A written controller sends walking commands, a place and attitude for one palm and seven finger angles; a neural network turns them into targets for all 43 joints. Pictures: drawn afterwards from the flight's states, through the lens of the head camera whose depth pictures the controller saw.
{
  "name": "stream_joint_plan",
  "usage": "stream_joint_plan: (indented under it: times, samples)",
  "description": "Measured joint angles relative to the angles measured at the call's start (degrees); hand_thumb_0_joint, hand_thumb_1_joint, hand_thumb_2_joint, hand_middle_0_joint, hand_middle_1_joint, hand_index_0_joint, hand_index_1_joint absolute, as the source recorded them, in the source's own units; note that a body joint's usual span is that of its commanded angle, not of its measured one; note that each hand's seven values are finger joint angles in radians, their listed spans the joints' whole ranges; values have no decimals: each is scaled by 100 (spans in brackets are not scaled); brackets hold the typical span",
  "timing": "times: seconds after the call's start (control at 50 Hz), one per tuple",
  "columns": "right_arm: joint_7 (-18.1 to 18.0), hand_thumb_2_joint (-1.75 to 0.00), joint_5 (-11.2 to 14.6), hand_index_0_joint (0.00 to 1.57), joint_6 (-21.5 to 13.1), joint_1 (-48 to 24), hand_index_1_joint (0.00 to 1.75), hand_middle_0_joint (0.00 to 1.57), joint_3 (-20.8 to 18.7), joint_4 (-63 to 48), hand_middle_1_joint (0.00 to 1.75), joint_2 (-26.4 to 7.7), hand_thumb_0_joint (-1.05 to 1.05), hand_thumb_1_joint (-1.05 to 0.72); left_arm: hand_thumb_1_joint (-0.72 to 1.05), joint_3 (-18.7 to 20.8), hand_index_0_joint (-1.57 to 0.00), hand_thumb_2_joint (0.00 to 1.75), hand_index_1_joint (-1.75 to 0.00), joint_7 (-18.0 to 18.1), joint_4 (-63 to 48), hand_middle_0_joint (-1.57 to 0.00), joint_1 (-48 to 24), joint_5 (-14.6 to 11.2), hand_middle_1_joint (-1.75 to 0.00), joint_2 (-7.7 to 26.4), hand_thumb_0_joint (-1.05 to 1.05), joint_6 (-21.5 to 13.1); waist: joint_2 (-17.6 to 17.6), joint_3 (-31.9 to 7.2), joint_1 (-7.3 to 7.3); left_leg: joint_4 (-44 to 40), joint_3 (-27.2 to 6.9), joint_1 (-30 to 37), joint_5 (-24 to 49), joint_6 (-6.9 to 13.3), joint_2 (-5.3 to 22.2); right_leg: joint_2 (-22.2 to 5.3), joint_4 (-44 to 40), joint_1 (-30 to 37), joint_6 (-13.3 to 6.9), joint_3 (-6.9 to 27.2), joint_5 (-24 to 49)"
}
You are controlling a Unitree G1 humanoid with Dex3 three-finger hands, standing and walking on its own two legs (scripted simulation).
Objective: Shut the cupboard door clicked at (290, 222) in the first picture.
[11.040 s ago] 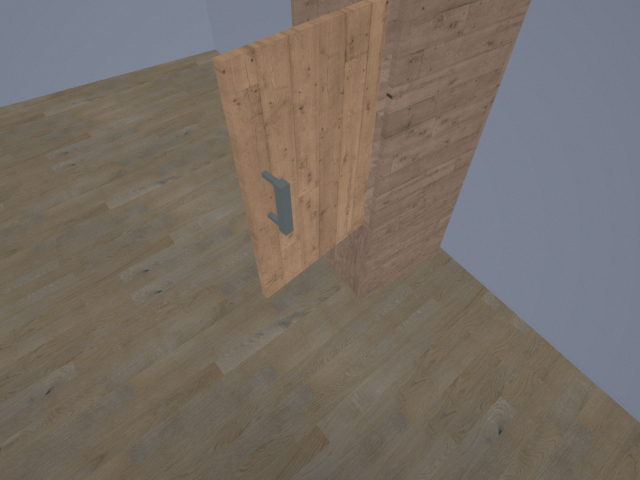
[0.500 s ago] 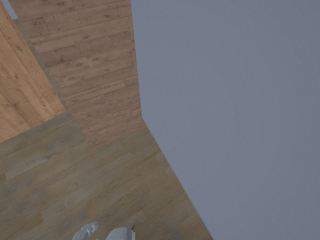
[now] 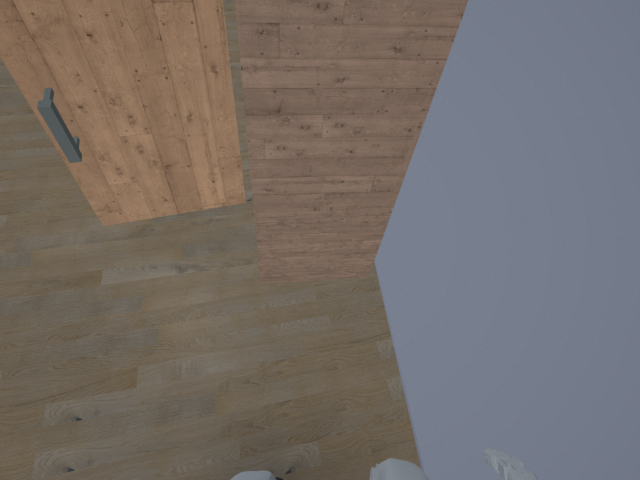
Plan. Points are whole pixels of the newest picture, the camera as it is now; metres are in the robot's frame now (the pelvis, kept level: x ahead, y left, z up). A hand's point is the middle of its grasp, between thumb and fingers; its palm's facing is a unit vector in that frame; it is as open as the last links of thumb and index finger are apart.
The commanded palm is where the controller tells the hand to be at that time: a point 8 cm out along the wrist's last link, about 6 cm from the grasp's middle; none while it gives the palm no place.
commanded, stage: turn to face it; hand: left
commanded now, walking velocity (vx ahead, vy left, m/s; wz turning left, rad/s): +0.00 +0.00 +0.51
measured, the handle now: (62, 126) +0.64 +0.53 -0.02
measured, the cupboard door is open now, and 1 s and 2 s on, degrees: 100 100 100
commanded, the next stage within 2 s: take the last steps up to it in 0.44 s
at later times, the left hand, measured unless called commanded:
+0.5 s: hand out of the picture +0.06 +0.12 -0.15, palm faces +0.24 -0.94 -0.24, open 7.4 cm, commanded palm none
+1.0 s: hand out of the picture +0.06 +0.17 -0.16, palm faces +0.36 -0.91 -0.22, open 7.4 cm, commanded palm none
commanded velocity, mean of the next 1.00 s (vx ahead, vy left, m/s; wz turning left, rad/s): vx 0.14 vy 0.05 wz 0.24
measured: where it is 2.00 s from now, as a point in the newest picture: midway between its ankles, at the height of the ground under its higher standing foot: (285, 442)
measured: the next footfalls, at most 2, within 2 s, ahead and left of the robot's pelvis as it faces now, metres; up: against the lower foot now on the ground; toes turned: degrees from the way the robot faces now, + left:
right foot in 0.30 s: +0.06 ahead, -0.17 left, +0.00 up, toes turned +8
left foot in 0.70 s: +0.03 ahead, +0.06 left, +0.00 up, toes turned +21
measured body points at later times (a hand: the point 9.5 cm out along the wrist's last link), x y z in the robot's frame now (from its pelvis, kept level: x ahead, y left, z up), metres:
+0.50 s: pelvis +0.03 -0.08 +0.01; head +0.07 -0.08 +0.45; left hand +0.05 +0.17 -0.13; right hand +0.13 -0.32 -0.15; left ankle -0.02 +0.06 -0.66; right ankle +0.02 -0.18 -0.74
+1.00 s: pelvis +0.08 -0.04 +0.00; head +0.11 -0.04 +0.45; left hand +0.04 +0.21 -0.14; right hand +0.17 -0.25 -0.16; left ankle -0.01 +0.05 -0.74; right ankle +0.16 -0.13 -0.71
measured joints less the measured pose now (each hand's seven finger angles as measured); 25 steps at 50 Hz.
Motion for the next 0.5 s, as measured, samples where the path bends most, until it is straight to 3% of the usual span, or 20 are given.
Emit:
stream_joint_plan:
  times: [0.18,0.24,0.28,0.3,0.34,0.42,0.5]
  samples:
    - [56,-90,-16,21,85,437,30,21,-6,217,30,231,1,-90,91,-72,-20,90,-30,33,-178,-20,-259,-36,-30,-57,1,28,200,25,-195,-259,-533,113,137,-173,-85,181,-1160,318,24,106,-111]
    - [53,-90,-27,21,144,553,30,21,-55,290,30,229,1,-90,90,-121,-20,90,-30,42,-238,-20,-359,-64,-30,-149,1,0,284,40,-286,-133,-718,33,93,-283,-121,344,-1915,676,-54,57,-105]
    - [49,-90,-2,21,187,632,30,21,-93,337,30,209,1,-90,90,-155,-20,90,-30,48,-300,-20,-364,-80,-30,-208,1,-75,308,17,-310,54,-826,-65,8,-381,-176,430,-2804,1102,-116,10,304]
    - [55,-90,25,21,204,680,30,21,-111,350,30,197,1,-90,90,-168,-20,90,-30,55,-342,-20,-324,-68,-30,-221,1,-142,273,-25,-293,234,-828,-159,-89,-429,-229,411,-3230,1296,-293,16,499]
    - [62,-90,33,21,261,635,30,21,-182,427,30,92,1,-90,90,-205,-20,90,-30,79,-320,-20,-302,-32,-30,-367,1,-215,404,54,-314,1179,-778,-444,-1036,-519,-212,437,-3124,1341,-545,-106,429]
    - [83,-90,10,20,358,558,30,21,-269,539,30,-47,1,-91,90,-285,-20,90,-30,96,-255,-20,-116,-47,-30,-587,1,-235,424,96,-374,3084,-399,-903,-1306,-694,-66,330,-3350,1648,-596,-335,421]
    - [81,-90,25,20,347,477,30,20,-254,597,29,-45,1,-91,91,-264,-20,90,-30,120,-144,-21,55,-36,-30,-648,1,-286,219,84,-320,2961,-166,-729,-1315,-811,120,182,-3616,1870,-612,-506,502]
